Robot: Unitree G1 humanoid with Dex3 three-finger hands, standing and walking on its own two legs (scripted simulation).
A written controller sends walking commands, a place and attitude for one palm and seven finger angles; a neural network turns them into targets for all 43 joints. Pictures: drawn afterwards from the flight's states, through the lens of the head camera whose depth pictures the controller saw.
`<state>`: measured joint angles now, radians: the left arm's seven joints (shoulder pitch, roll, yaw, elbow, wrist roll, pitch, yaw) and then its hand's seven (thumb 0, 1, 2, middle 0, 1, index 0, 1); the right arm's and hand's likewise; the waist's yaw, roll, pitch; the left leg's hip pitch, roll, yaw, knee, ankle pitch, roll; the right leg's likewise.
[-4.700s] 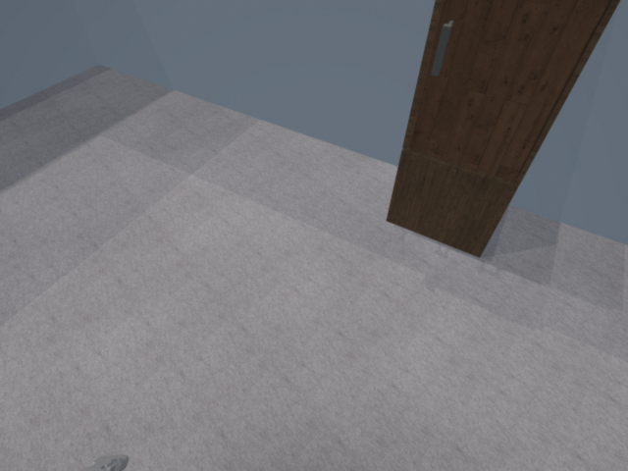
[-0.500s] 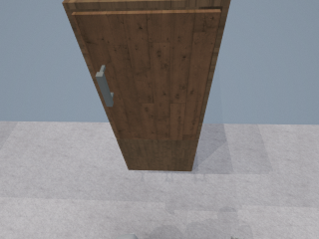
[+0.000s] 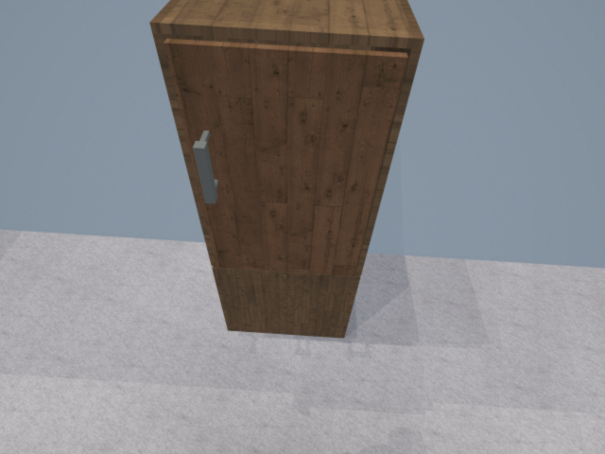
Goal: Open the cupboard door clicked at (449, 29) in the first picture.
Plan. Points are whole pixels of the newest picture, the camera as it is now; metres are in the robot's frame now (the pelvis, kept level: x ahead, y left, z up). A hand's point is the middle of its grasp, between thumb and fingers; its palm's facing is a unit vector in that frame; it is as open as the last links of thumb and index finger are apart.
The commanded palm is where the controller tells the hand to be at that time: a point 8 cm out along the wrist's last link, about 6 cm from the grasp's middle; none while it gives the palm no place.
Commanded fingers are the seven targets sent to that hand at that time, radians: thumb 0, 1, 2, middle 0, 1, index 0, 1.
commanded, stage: come to a stop and stand still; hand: left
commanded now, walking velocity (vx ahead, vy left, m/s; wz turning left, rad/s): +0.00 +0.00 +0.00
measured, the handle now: (208, 167) +0.60 +0.23 +0.02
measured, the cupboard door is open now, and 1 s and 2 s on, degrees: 0 0 0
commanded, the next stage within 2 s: look again from close up in 1.06 s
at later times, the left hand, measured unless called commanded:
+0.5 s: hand out of the picture -0.02 +0.16 -0.18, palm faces +0.04 -0.99 -0.13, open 7.3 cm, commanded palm none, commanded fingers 0.00 0.90 0.90 -0.20 -0.30 -0.20 -0.30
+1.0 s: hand out of the picture +0.03 +0.18 -0.18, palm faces +0.01 -0.98 -0.19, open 7.3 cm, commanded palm none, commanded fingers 0.00 0.90 0.90 -0.20 -0.30 -0.20 -0.30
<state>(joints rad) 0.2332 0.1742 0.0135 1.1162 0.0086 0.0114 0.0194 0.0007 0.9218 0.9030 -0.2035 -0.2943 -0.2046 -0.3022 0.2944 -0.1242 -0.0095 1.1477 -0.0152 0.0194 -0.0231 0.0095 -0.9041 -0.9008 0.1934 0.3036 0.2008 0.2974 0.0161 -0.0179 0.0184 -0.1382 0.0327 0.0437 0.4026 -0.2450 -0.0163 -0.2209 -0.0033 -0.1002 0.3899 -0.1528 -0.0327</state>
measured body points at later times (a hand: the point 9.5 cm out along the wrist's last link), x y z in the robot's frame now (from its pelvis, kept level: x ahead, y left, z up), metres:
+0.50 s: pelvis +0.01 +0.01 +0.00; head +0.02 +0.01 +0.45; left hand -0.02 +0.21 -0.17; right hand -0.03 -0.19 -0.16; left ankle -0.02 +0.13 -0.74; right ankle +0.04 -0.10 -0.74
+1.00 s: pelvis +0.03 +0.01 +0.00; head +0.04 +0.01 +0.45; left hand +0.03 +0.23 -0.16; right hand +0.01 -0.20 -0.16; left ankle -0.02 +0.13 -0.74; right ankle +0.04 -0.10 -0.74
